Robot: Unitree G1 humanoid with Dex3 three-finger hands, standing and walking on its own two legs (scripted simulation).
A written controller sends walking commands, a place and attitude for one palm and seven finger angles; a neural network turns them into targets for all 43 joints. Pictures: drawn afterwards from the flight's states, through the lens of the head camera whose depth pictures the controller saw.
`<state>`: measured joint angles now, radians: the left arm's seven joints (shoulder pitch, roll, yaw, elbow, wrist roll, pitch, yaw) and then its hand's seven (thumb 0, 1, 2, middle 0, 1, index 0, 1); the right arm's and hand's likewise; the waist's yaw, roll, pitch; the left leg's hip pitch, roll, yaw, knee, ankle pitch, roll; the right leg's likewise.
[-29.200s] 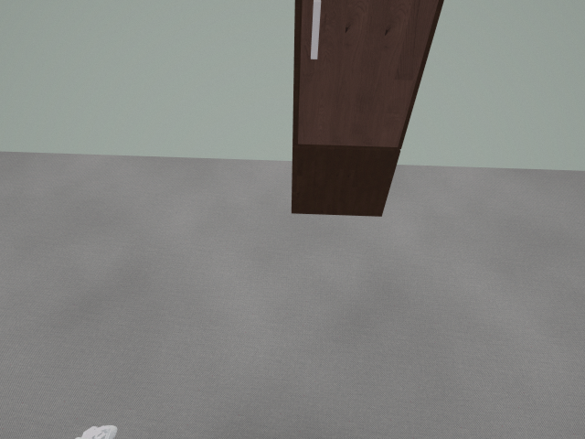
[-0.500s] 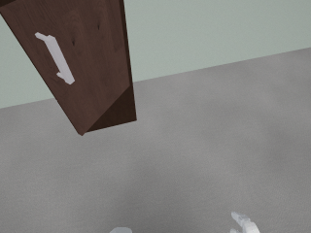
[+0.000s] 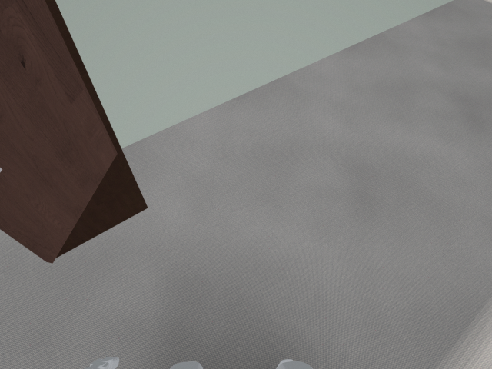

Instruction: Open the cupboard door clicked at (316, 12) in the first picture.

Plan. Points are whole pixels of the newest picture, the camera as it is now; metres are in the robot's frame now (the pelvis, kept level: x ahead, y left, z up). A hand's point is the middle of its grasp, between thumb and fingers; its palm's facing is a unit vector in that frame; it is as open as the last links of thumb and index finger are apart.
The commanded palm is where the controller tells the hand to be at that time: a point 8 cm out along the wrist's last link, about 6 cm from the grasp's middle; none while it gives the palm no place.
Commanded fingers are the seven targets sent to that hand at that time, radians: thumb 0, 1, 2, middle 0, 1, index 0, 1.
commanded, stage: walk to a spot facing it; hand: left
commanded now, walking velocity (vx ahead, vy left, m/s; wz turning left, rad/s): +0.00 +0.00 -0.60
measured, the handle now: out of the picture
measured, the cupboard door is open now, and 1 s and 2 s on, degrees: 42 42 42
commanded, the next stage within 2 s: turn to face it in 1.60 s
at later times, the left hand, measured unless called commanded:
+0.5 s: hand (162, 352) +0.16 +0.16 -0.15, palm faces -0.27 -0.94 -0.21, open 7.4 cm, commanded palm none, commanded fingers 0.00 0.90 0.90 -0.20 -0.30 -0.20 -0.30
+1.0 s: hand (269, 230) +0.41 -0.04 -0.15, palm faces -0.57 -0.79 -0.23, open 7.4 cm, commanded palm none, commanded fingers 0.00 0.90 0.90 -0.20 -0.30 -0.20 -0.30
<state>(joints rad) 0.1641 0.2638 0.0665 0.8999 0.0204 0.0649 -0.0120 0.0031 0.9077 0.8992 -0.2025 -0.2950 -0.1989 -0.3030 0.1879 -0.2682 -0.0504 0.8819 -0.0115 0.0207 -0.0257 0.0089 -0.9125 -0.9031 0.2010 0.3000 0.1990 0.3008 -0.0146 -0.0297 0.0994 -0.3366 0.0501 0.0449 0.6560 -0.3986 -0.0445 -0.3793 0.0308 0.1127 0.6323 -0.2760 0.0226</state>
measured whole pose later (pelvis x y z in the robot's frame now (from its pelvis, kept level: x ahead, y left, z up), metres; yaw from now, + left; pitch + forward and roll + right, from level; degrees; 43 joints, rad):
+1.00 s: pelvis +0.19 -0.13 +0.00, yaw -34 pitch +1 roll +0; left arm 0.11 0.22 0.06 0.91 0.02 -0.03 -0.02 0.00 0.91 0.90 -0.20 -0.29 -0.20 -0.30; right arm 0.30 -0.24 -0.05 1.02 -0.03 0.01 0.01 0.01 -0.91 -0.90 0.20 0.30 0.20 0.30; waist -0.06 0.02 0.10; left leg -0.45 0.15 0.06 1.13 -0.41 -0.06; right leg -0.34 0.01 -0.09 0.59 -0.27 -0.05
